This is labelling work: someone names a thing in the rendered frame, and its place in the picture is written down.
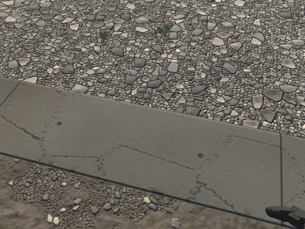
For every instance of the right robot hand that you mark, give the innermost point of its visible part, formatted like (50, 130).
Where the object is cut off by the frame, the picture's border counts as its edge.
(293, 215)

